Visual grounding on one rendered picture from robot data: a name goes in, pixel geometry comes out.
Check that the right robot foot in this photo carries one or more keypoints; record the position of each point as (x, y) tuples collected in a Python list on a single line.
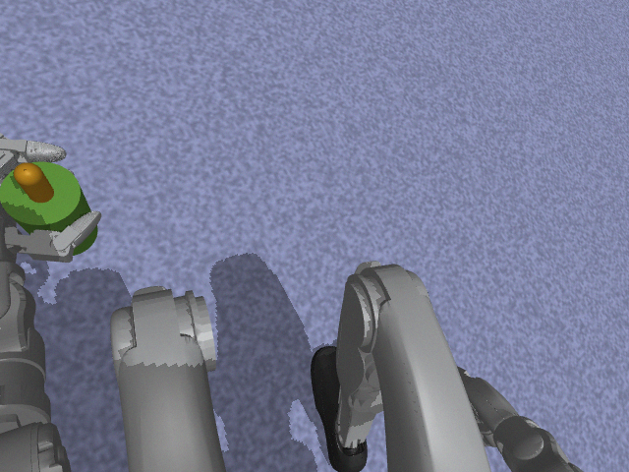
[(326, 392)]

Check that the bottle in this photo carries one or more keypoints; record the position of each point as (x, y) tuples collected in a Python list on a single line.
[(45, 196)]

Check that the left robot arm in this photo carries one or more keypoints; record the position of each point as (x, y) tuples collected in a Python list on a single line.
[(29, 442)]

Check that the right robot hand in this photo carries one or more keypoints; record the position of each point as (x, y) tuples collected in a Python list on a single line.
[(489, 406)]

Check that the right robot arm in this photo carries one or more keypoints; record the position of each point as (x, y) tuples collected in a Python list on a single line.
[(526, 447)]

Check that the left robot hand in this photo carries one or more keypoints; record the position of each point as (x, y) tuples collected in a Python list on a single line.
[(42, 245)]

